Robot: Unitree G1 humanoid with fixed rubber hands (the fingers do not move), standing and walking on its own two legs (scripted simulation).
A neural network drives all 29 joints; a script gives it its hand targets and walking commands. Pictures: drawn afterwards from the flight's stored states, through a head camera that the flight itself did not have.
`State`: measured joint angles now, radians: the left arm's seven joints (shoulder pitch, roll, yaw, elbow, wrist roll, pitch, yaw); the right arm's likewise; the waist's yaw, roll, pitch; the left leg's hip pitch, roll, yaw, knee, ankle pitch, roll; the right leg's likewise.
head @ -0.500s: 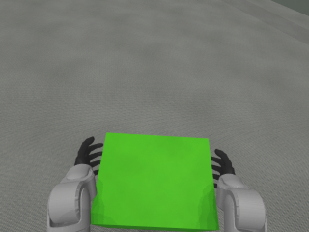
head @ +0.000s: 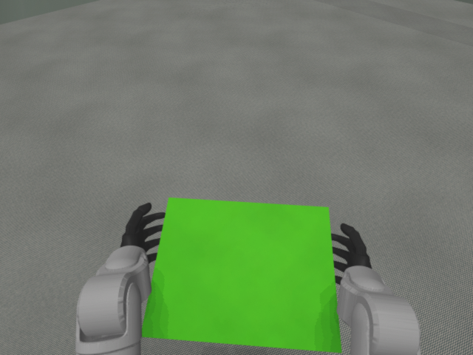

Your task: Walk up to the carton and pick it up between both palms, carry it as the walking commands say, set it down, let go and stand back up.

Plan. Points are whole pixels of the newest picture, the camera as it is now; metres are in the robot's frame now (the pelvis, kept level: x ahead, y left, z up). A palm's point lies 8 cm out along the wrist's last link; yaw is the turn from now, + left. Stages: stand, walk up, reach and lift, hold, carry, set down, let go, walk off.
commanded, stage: carry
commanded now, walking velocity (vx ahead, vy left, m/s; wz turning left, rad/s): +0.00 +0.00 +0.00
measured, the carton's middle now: (243, 279) +0.27 -0.02 +0.00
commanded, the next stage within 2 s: none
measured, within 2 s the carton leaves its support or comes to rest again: neither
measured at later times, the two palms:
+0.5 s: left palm out of the picture +0.13 +0.17 +0.09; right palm (349, 337) +0.15 -0.15 +0.07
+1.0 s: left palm (120, 343) +0.17 +0.15 +0.05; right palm (353, 324) +0.18 -0.17 +0.03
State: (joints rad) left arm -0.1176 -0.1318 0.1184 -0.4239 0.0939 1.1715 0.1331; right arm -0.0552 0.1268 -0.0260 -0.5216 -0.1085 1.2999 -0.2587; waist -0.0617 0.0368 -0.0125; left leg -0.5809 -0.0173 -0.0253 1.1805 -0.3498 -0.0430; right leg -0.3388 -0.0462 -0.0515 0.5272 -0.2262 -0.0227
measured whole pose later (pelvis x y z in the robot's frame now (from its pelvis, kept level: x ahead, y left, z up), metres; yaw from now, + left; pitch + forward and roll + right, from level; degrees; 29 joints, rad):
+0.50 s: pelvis -0.11 -0.02 -0.01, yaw +6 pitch +0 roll +2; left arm -0.18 -0.14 0.13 -0.27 0.12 1.19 0.17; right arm -0.11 0.13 -0.07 -0.32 -0.16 1.27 -0.18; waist 0.03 0.01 -0.11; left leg -0.27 0.03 0.07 0.61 -0.37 -0.01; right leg -0.44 -0.06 -0.10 0.56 -0.11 -0.04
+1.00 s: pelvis -0.10 -0.03 -0.01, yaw +3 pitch +2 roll +1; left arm -0.19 -0.14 0.21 0.05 0.19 0.89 0.11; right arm -0.17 0.13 -0.12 0.04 -0.21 0.96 -0.14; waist 0.00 0.02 -0.12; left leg -0.26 0.02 0.02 0.57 -0.35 -0.01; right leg -0.45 -0.03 -0.14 0.49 -0.08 -0.06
